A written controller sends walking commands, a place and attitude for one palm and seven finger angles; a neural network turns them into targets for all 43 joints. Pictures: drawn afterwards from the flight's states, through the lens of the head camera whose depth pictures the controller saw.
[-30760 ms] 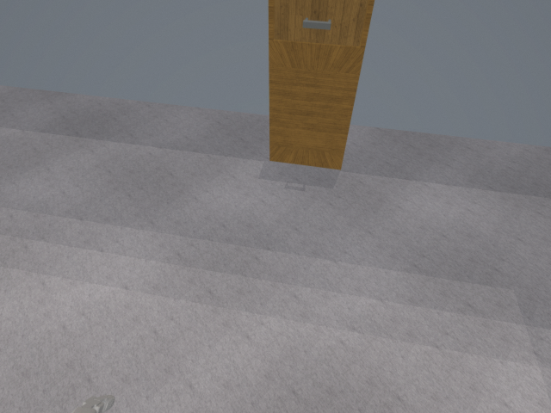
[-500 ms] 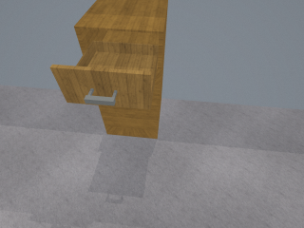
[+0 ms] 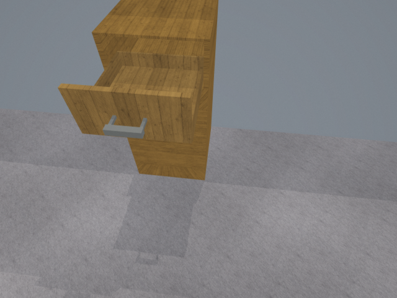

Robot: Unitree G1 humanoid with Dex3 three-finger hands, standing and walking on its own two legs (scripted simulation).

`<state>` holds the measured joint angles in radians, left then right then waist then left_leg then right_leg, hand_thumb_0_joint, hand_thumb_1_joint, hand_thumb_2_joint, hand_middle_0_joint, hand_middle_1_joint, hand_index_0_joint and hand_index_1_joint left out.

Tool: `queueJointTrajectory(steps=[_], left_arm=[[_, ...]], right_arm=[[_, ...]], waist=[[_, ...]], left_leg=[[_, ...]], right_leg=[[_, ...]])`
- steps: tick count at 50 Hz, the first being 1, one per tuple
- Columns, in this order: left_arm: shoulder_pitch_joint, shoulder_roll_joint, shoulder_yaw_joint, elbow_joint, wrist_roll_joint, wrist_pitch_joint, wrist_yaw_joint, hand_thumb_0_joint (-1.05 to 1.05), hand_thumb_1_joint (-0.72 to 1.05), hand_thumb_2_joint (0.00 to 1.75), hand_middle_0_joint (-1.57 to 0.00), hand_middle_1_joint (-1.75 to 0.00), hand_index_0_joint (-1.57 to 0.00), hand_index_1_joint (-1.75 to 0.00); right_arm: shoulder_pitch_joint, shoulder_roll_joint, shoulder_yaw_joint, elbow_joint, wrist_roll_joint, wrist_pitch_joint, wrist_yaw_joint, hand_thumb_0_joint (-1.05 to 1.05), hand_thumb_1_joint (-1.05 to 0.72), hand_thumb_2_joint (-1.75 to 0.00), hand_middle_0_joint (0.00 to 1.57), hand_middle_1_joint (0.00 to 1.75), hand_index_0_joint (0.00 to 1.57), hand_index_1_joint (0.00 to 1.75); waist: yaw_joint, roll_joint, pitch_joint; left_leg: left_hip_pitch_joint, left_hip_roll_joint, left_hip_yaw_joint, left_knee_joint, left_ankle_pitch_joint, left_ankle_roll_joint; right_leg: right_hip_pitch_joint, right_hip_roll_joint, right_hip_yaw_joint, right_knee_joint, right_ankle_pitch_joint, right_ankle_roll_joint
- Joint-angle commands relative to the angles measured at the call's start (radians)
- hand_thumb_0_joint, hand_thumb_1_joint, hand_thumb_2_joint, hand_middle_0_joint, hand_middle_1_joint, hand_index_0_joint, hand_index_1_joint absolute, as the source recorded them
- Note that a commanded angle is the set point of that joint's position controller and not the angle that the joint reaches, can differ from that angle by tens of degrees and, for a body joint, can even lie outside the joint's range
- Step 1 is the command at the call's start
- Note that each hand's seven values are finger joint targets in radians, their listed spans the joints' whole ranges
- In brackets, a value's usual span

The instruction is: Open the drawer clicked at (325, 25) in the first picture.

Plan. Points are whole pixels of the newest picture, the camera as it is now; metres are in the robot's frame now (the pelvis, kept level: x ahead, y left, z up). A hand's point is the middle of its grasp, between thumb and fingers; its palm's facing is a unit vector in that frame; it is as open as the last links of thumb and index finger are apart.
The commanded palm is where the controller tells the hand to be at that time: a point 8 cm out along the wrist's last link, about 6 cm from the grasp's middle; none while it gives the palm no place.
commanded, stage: look to check the result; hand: left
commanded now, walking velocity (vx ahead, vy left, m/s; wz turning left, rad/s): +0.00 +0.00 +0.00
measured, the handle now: (126, 125) +0.54 +0.24 -0.01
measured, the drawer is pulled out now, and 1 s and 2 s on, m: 0.30 0.30 0.30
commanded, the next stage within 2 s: stand and wait in 0.06 s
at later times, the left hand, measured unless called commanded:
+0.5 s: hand out of the picture +0.00 +0.15 -0.18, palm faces +0.04 -0.98 -0.20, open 7.4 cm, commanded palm none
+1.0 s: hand out of the picture +0.00 +0.15 -0.17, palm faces +0.04 -0.98 -0.20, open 7.4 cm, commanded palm none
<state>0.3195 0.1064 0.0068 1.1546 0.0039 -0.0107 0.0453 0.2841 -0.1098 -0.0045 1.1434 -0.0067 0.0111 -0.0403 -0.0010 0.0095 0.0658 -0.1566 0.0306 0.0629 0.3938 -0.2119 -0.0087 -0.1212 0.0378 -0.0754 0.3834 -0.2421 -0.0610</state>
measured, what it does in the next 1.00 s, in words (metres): stands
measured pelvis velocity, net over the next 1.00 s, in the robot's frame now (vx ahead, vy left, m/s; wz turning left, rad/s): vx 0.01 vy -0.01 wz -0.01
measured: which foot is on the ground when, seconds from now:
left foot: down 0.00-1.00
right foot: down 0.00-1.00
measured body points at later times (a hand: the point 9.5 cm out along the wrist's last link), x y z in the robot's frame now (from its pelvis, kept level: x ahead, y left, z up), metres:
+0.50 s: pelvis +0.01 -0.01 +0.00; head +0.03 -0.02 +0.45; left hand +0.00 +0.20 -0.16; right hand -0.01 -0.22 -0.17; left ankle +0.00 +0.12 -0.74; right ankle -0.02 -0.08 -0.74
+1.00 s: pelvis +0.01 -0.01 +0.00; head +0.03 -0.02 +0.45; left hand +0.00 +0.21 -0.16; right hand -0.01 -0.22 -0.17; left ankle +0.00 +0.12 -0.74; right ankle -0.02 -0.08 -0.74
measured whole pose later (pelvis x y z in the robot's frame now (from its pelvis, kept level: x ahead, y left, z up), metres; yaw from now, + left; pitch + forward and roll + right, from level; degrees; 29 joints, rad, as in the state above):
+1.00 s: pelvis +0.01 -0.01 +0.00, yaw -1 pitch -1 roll +0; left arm 0.29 0.12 0.02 1.15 0.00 -0.01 0.05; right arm 0.29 -0.12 -0.01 1.14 -0.01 0.01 -0.04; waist -0.01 0.01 0.06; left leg -0.13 0.05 0.07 0.37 -0.22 -0.03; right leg -0.10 0.06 -0.07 0.35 -0.24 -0.08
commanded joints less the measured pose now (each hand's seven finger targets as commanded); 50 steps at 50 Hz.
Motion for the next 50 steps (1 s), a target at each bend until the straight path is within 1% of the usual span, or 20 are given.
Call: queueJointTrajectory(steps=[1,2,6,7,8,11,12,14,17,18,19,23,26,27,31,34,36,40,42,50], left_arm=[[0.097,0.099,0.013,-0.015,0.002,-0.013,0.004,0.0,0.9,0.9,-0.2,-0.3,-0.2,-0.3],[0.101,0.099,0.014,-0.014,0.002,-0.014,0.005,0.0,0.9,0.9,-0.2,-0.3,-0.2,-0.3],[0.093,0.103,0.015,-0.018,0.001,-0.014,0.005,0.0,0.9,0.9,-0.2,-0.3,-0.2,-0.3],[0.099,0.105,0.017,-0.02,0.003,-0.015,0.007,0.0,0.9,0.9,-0.2,-0.3,-0.2,-0.3],[0.089,0.105,0.016,-0.02,0.001,-0.014,0.007,0.0,0.9,0.9,-0.2,-0.3,-0.2,-0.3],[0.085,0.109,0.019,-0.023,0.001,-0.013,0.006,0.0,0.9,0.9,-0.2,-0.3,-0.2,-0.3],[0.087,0.109,0.019,-0.022,0.003,-0.014,0.008,0.0,0.9,0.9,-0.2,-0.3,-0.2,-0.3],[0.081,0.111,0.02,-0.025,0.001,-0.013,0.007,0.0,0.9,0.9,-0.2,-0.3,-0.2,-0.3],[0.08,0.11,0.023,-0.027,0.002,-0.014,0.009,0.0,0.9,0.9,-0.2,-0.3,-0.2,-0.3],[0.077,0.112,0.023,-0.027,0.001,-0.012,0.009,0.0,0.9,0.9,-0.2,-0.3,-0.2,-0.3],[0.073,0.115,0.023,-0.027,0.001,-0.012,0.009,0.0,0.9,0.9,-0.2,-0.3,-0.2,-0.3],[0.068,0.112,0.024,-0.028,0.002,-0.011,0.008,0.0,0.9,0.9,-0.2,-0.3,-0.2,-0.3],[0.066,0.114,0.025,-0.029,0.001,-0.011,0.007,0.0,0.9,0.9,-0.2,-0.3,-0.2,-0.3],[0.071,0.114,0.024,-0.027,0.003,-0.011,0.008,0.0,0.9,0.9,-0.2,-0.3,-0.2,-0.3],[0.064,0.118,0.025,-0.029,0.001,-0.013,0.007,0.0,0.9,0.9,-0.2,-0.3,-0.2,-0.3],[0.062,0.116,0.025,-0.029,0.001,-0.012,0.006,0.0,0.9,0.9,-0.2,-0.3,-0.2,-0.3],[0.062,0.116,0.025,-0.029,0.001,-0.013,0.006,0.0,0.9,0.9,-0.2,-0.3,-0.2,-0.3],[0.061,0.113,0.024,-0.03,0.001,-0.013,0.005,0.0,0.9,0.9,-0.2,-0.3,-0.2,-0.3],[0.061,0.117,0.025,-0.029,0.002,-0.014,0.006,0.0,0.9,0.9,-0.2,-0.3,-0.2,-0.3],[0.056,0.12,0.025,-0.03,0.002,-0.015,0.004,0.0,0.9,0.9,-0.2,-0.3,-0.2,-0.3]], right_arm=[[0.091,-0.067,-0.014,-0.009,-0.002,-0.01,-0.009,0.0,-0.9,-0.9,0.2,0.3,0.2,0.3],[0.088,-0.066,-0.016,-0.011,-0.001,-0.01,-0.009,0.0,-0.9,-0.9,0.2,0.3,0.2,0.3],[0.092,-0.069,-0.016,-0.011,-0.003,-0.009,-0.011,0.0,-0.9,-0.9,0.2,0.3,0.2,0.3],[0.088,-0.068,-0.018,-0.014,-0.001,-0.009,-0.01,0.0,-0.9,-0.9,0.2,0.3,0.2,0.3],[0.093,-0.068,-0.018,-0.012,-0.002,-0.008,-0.011,0.0,-0.9,-0.9,0.2,0.3,0.2,0.3],[0.09,-0.068,-0.017,-0.01,-0.003,-0.008,-0.011,0.0,-0.9,-0.9,0.2,0.3,0.2,0.3],[0.096,-0.068,-0.018,-0.012,-0.001,-0.007,-0.011,0.0,-0.9,-0.9,0.2,0.3,0.2,0.3],[0.094,-0.068,-0.018,-0.01,-0.003,-0.008,-0.012,0.0,-0.9,-0.9,0.2,0.3,0.2,0.3],[0.098,-0.068,-0.019,-0.014,-0.002,-0.007,-0.013,0.0,-0.9,-0.9,0.2,0.3,0.2,0.3],[0.096,-0.069,-0.019,-0.013,-0.002,-0.007,-0.014,0.0,-0.9,-0.9,0.2,0.3,0.2,0.3],[0.098,-0.069,-0.018,-0.011,-0.002,-0.006,-0.013,0.0,-0.9,-0.9,0.2,0.3,0.2,0.3],[0.103,-0.068,-0.018,-0.011,-0.002,-0.006,-0.013,0.0,-0.9,-0.9,0.2,0.3,0.2,0.3],[0.103,-0.072,-0.017,-0.012,-0.003,-0.006,-0.013,0.0,-0.9,-0.9,0.2,0.3,0.2,0.3],[0.099,-0.068,-0.018,-0.012,-0.002,-0.005,-0.012,0.0,-0.9,-0.9,0.2,0.3,0.2,0.3],[0.102,-0.076,-0.017,-0.012,-0.003,-0.008,-0.013,0.0,-0.9,-0.9,0.2,0.3,0.2,0.3],[0.104,-0.074,-0.017,-0.012,-0.003,-0.008,-0.013,0.0,-0.9,-0.9,0.2,0.3,0.2,0.3],[0.1,-0.078,-0.018,-0.013,-0.004,-0.008,-0.013,0.0,-0.9,-0.9,0.2,0.3,0.2,0.3],[0.097,-0.079,-0.019,-0.013,-0.004,-0.01,-0.013,0.0,-0.9,-0.9,0.2,0.3,0.2,0.3],[0.096,-0.081,-0.02,-0.015,-0.002,-0.009,-0.013,0.0,-0.9,-0.9,0.2,0.3,0.2,0.3],[0.089,-0.089,-0.02,-0.015,-0.005,-0.012,-0.013,0.0,-0.9,-0.9,0.2,0.3,0.2,0.3]], waist=[[-0.008,0.009,0.031],[-0.006,-0.011,0.029],[-0.008,0.003,0.024],[-0.005,-0.01,0.022],[-0.01,-0.01,0.023],[-0.007,-0.005,0.033],[-0.008,-0.023,0.019],[-0.007,-0.005,0.017],[-0.008,-0.013,0.005],[-0.008,-0.004,0.01],[-0.009,-0.014,0.015],[-0.009,-0.008,0.032],[-0.008,0.002,0.03],[-0.007,-0.009,0.028],[-0.008,-0.013,0.018],[-0.01,0.0,0.017],[-0.009,-0.01,0.023],[-0.01,0.013,0.013],[-0.01,-0.003,0.014],[-0.009,0.003,0.022]], left_leg=[[0.022,0.068,-0.073,-0.046,0.108,0.036],[0.029,0.069,-0.076,-0.045,0.107,0.036],[0.024,0.069,-0.066,-0.041,0.113,0.032],[0.031,0.069,-0.067,-0.036,0.119,0.033],[0.027,0.07,-0.066,-0.038,0.112,0.032],[0.016,0.068,-0.063,-0.04,0.103,0.029],[0.022,0.07,-0.062,-0.036,0.107,0.03],[0.025,0.069,-0.061,-0.034,0.123,0.029],[0.03,0.071,-0.058,-0.029,0.131,0.028],[0.029,0.071,-0.056,-0.031,0.13,0.027],[0.028,0.073,-0.056,-0.035,0.125,0.026],[0.022,0.075,-0.056,-0.041,0.119,0.026],[0.021,0.074,-0.057,-0.044,0.114,0.025],[0.03,0.074,-0.058,-0.043,0.113,0.026],[0.031,0.077,-0.057,-0.046,0.125,0.026],[0.032,0.076,-0.06,-0.047,0.122,0.026],[0.031,0.077,-0.058,-0.048,0.125,0.025],[0.045,0.08,-0.06,-0.052,0.13,0.026],[0.045,0.081,-0.06,-0.051,0.13,0.026],[0.041,0.082,-0.063,-0.059,0.131,0.027]], right_leg=[[-0.062,-0.136,0.131,-0.1,0.178,0.009],[-0.069,-0.132,0.133,-0.1,0.175,0.013],[-0.05,-0.136,0.135,-0.098,0.218,0.015],[-0.053,-0.134,0.137,-0.098,0.235,0.022],[-0.046,-0.135,0.133,-0.099,0.23,0.02],[-0.042,-0.135,0.136,-0.103,0.228,0.022],[-0.037,-0.135,0.133,-0.104,0.237,0.027],[-0.028,-0.136,0.133,-0.097,0.272,0.025],[-0.019,-0.135,0.131,-0.096,0.293,0.029],[-0.02,-0.137,0.133,-0.095,0.299,0.029],[-0.022,-0.136,0.131,-0.097,0.292,0.028],[-0.032,-0.135,0.13,-0.105,0.261,0.026],[-0.03,-0.134,0.134,-0.11,0.248,0.025],[-0.036,-0.133,0.134,-0.11,0.242,0.027],[-0.023,-0.134,0.133,-0.108,0.262,0.025],[-0.025,-0.133,0.134,-0.111,0.245,0.023],[-0.026,-0.134,0.132,-0.109,0.254,0.022],[-0.032,-0.132,0.137,-0.107,0.241,0.015],[-0.033,-0.13,0.136,-0.108,0.245,0.019],[-0.035,-0.13,0.14,-0.11,0.234,0.015]])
